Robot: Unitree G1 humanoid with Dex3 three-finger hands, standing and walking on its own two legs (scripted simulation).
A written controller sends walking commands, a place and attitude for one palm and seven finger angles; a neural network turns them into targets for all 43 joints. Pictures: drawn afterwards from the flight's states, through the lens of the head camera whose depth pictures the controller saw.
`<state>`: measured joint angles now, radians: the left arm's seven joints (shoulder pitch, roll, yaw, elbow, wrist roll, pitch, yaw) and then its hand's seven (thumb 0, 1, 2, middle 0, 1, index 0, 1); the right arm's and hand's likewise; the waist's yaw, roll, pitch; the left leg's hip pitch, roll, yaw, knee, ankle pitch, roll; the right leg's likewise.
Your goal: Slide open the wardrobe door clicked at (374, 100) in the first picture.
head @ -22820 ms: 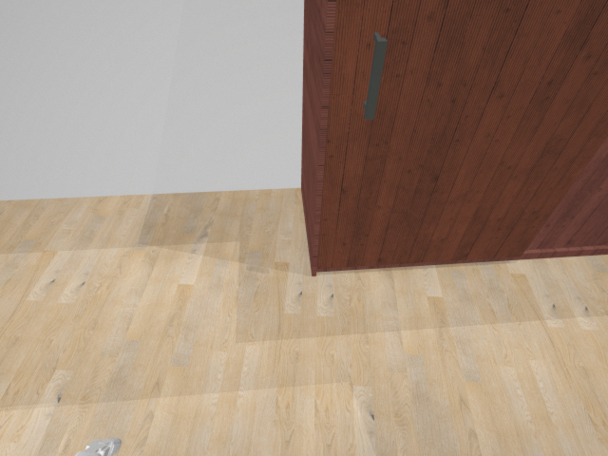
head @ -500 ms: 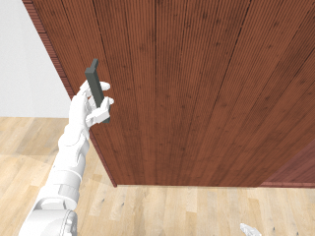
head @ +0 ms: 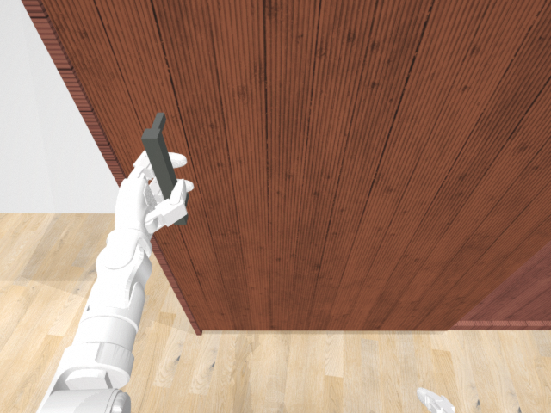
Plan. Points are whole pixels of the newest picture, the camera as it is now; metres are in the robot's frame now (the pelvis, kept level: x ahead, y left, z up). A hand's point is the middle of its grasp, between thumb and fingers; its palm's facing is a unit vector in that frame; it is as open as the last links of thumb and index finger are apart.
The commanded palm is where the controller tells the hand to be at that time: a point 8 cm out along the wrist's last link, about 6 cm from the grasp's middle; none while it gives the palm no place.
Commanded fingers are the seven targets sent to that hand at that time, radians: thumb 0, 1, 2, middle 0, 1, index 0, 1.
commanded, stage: grip the handle and tug to test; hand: left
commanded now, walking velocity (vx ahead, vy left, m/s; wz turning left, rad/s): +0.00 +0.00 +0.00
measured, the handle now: (171, 173) +0.45 +0.17 +0.10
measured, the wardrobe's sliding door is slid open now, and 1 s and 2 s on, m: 0.00 0.00 0.10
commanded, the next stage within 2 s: tug the door sideways, standing still in 0.16 s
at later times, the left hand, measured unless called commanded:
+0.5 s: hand (179, 202) +0.40 +0.15 +0.10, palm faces +0.02 -1.00 -0.01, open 5.8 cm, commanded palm +0.37 +0.18 +0.10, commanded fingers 0.00 0.90 0.90 -0.45 -1.40 -0.45 -1.40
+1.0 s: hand (181, 199) +0.40 +0.15 +0.10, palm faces +0.11 -0.99 -0.13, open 5.9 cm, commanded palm +0.37 +0.16 +0.10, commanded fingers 0.00 0.90 0.90 -0.45 -1.40 -0.45 -1.40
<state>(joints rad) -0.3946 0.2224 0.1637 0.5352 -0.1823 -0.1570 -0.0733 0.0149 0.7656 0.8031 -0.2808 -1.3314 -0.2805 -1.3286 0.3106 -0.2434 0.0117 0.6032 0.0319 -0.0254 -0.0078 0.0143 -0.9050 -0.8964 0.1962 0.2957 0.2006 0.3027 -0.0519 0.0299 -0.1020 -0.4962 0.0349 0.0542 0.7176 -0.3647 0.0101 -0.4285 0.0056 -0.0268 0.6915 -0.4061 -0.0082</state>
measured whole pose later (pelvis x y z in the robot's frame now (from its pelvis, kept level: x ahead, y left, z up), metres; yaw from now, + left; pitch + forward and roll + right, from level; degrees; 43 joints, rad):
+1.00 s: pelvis +0.02 +0.00 +0.02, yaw +2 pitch +1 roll -1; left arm -0.39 0.19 0.02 0.40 -0.11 -0.03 0.09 0.02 0.72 0.83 -0.34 -1.31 -0.31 -1.40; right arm 0.18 -0.18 0.03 0.60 -0.01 0.05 -0.06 0.01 -0.90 -0.90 0.20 0.30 0.20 0.30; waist 0.01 0.07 0.08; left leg -0.26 0.02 0.01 0.58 -0.34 0.01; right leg -0.46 0.03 -0.02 0.93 -0.45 0.01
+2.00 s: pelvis +0.10 -0.20 +0.01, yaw +7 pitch -1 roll -1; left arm -0.16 0.18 0.13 -0.01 -0.10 -0.12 0.20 0.04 0.75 0.86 -0.42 -1.33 -0.16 -1.40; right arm 0.09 -0.26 -0.05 0.59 0.02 -0.06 -0.05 0.01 -0.91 -0.90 0.19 0.30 0.20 0.30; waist 0.06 0.01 0.25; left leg -0.29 0.07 0.10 0.66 -0.29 0.01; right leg -0.46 -0.01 -0.05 0.83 -0.39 0.01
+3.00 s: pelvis +0.07 -0.39 +0.03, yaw -2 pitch -1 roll -6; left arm -0.12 0.20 0.01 0.03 -0.07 -0.03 0.14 0.04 0.77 0.83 -0.33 -1.35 -0.27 -1.39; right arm 0.18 -0.15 0.03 0.56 0.00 -0.05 -0.01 0.02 -0.90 -0.90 0.20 0.30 0.20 0.30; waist 0.08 0.02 0.15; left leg -0.17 0.25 0.12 0.42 -0.21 -0.08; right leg -0.42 -0.04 -0.06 0.84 -0.30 0.07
